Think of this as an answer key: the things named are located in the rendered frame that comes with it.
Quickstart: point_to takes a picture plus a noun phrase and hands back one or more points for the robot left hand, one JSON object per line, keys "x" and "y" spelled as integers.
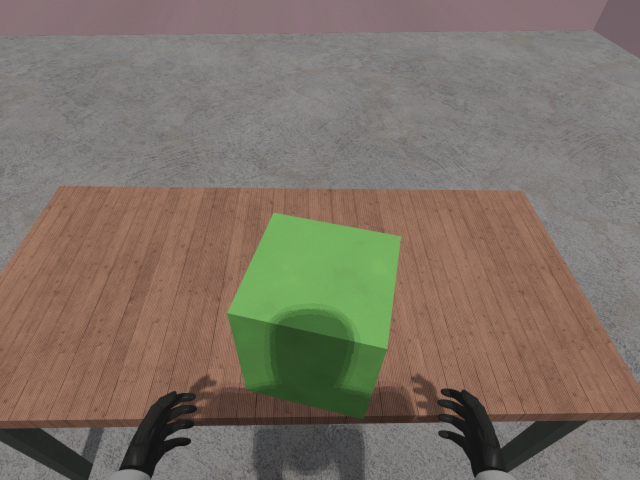
{"x": 148, "y": 446}

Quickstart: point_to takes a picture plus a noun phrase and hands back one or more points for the robot right hand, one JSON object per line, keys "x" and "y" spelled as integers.
{"x": 480, "y": 443}

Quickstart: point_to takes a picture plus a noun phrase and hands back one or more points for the carton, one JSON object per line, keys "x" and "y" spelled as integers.
{"x": 311, "y": 317}

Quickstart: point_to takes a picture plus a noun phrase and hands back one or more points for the table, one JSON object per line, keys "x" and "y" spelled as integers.
{"x": 118, "y": 296}

